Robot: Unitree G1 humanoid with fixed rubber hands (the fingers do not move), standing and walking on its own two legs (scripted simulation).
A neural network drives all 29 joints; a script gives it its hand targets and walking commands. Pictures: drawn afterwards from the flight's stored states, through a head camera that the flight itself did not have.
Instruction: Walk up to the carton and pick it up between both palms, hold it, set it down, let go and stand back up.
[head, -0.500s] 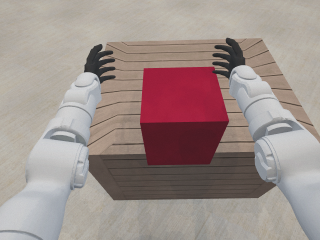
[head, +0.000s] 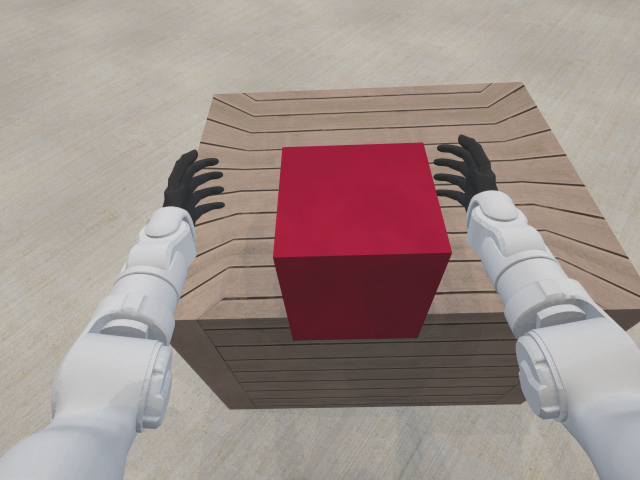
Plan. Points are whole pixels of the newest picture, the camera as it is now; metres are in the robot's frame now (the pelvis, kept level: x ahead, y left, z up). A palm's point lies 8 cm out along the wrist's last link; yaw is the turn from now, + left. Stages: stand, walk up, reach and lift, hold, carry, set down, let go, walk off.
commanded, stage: set down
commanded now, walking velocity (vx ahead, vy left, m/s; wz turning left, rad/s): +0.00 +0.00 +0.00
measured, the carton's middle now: (353, 248) +0.45 -0.01 -0.03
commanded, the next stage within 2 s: let go in 1.54 s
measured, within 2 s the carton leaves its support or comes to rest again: neither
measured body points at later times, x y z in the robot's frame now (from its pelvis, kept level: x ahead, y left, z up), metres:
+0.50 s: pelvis -0.01 +0.00 +0.00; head +0.01 +0.01 +0.45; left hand +0.40 +0.23 +0.08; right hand +0.42 -0.16 +0.09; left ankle -0.01 +0.13 -0.75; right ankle +0.00 -0.14 -0.75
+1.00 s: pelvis -0.01 +0.00 +0.00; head +0.00 +0.01 +0.45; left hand +0.38 +0.22 +0.06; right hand +0.39 -0.16 +0.07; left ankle -0.01 +0.13 -0.75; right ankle +0.00 -0.14 -0.75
